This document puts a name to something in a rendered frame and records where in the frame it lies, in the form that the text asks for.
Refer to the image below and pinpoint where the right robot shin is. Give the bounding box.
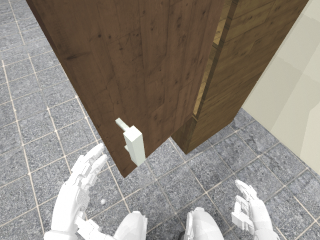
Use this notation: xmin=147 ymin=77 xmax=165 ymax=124
xmin=184 ymin=207 xmax=205 ymax=240

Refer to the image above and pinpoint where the robot right thigh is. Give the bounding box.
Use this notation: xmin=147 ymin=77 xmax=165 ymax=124
xmin=186 ymin=210 xmax=224 ymax=240

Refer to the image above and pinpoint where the cupboard door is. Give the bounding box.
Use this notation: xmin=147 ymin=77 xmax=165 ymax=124
xmin=26 ymin=0 xmax=225 ymax=178

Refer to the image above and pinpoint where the robot right forearm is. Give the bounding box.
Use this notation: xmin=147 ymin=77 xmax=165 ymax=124
xmin=253 ymin=228 xmax=280 ymax=240

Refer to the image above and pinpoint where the handle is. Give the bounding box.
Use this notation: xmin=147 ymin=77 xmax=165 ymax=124
xmin=115 ymin=118 xmax=146 ymax=167

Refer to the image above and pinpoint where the robot left forearm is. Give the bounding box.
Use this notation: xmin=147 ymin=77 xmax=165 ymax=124
xmin=43 ymin=230 xmax=78 ymax=240

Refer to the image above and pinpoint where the robot left hand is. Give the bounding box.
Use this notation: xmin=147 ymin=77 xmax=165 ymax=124
xmin=51 ymin=143 xmax=117 ymax=240

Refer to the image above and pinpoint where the robot right hand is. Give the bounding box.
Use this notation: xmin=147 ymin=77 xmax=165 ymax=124
xmin=231 ymin=179 xmax=273 ymax=235

